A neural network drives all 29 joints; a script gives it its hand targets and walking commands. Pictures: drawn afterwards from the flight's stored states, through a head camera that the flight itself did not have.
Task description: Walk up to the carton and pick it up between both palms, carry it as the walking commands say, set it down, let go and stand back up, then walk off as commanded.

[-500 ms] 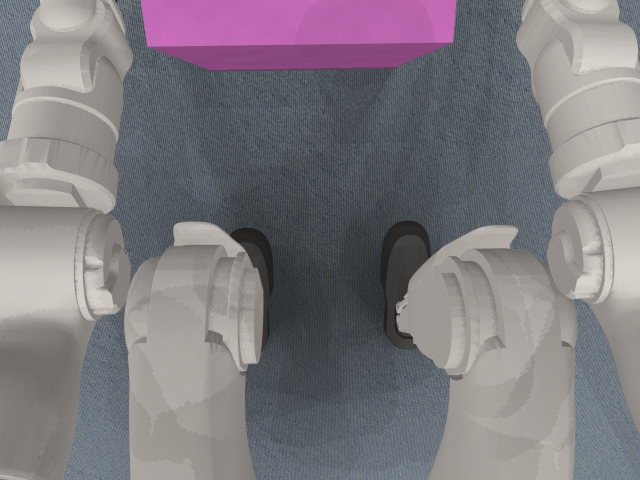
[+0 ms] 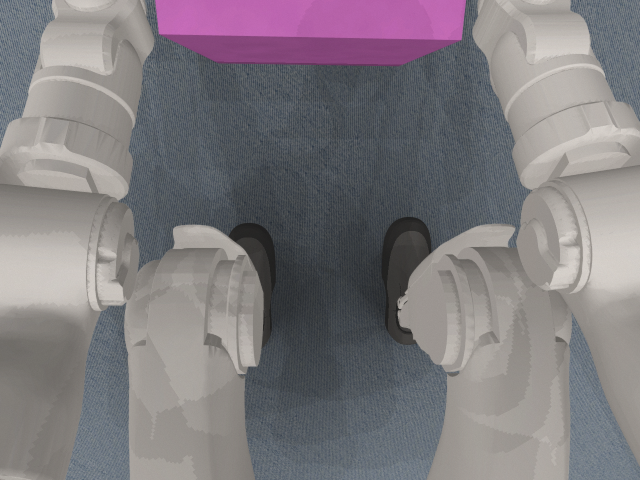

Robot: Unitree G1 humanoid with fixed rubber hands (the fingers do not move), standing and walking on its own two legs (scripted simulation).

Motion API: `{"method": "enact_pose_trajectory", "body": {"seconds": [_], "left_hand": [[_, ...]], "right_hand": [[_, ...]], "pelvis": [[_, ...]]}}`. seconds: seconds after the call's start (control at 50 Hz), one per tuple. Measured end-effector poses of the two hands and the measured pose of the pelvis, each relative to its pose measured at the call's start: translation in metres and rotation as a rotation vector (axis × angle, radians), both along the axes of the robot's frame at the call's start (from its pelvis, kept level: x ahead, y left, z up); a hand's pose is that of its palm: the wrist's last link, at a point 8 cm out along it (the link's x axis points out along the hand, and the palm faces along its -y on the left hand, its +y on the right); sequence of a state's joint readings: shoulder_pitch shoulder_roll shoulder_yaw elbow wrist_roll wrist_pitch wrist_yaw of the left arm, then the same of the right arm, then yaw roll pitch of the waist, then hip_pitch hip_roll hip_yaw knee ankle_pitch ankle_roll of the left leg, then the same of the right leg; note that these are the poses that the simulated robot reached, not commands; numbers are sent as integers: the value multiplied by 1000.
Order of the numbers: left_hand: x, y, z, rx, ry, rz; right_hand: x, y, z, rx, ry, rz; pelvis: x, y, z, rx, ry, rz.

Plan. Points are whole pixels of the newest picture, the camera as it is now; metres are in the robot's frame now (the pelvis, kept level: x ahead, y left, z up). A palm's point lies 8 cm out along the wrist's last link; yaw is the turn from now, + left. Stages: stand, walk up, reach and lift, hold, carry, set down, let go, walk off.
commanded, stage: reach and lift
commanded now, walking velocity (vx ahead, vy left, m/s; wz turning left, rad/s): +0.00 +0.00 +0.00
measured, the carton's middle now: out of the picture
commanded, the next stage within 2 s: none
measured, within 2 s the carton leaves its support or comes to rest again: leaves its support in 0.40 s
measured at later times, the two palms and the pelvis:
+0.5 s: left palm out of the picture +0.55 +0.18 -0.18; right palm out of the picture +0.55 -0.16 -0.19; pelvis +0.01 -0.01 -0.01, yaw +0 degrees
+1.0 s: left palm out of the picture +0.55 +0.18 -0.13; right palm out of the picture +0.55 -0.15 -0.14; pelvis -0.01 +0.00 +0.01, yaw +1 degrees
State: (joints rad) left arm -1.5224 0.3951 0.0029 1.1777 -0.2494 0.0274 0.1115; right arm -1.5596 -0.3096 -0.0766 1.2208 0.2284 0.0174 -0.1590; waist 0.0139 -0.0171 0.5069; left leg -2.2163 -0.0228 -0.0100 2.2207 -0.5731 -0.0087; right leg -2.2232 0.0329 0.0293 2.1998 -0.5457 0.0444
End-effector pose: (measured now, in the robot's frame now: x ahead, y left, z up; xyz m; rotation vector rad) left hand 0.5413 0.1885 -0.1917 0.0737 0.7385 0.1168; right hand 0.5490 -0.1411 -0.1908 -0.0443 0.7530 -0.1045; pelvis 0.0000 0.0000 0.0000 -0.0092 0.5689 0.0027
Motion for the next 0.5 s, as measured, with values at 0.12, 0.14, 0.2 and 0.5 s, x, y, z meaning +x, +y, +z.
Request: {"method": "enact_pose_trajectory", "body": {"seconds": [0.12,0.14,0.2,0.5], "left_hand": [[2,-4,0,-8,1,-3],[2,-4,0,-10,5,0],[4,-4,1,-15,14,0],[6,-13,7,-42,48,-14]], "right_hand": [[0,-3,-1,2,-2,-11],[0,-2,-1,0,0,-13],[0,-2,0,-10,9,-18],[-3,-15,4,-6,58,-9]], "pelvis": [[0,0,0,-1,-5,-1],[0,0,-1,-1,-5,-1],[1,-1,-4,0,-12,0],[12,-6,-13,1,19,-1]]}}
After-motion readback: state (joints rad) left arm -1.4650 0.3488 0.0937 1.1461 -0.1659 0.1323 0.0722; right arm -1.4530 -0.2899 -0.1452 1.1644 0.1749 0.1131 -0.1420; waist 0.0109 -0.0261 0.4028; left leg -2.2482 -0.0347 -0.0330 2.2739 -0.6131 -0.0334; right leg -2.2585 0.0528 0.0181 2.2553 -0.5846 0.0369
